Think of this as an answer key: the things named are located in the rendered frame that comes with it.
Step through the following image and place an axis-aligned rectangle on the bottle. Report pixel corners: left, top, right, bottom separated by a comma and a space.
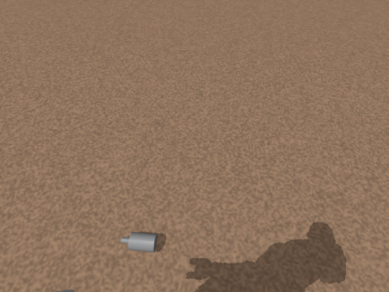
121, 232, 157, 252

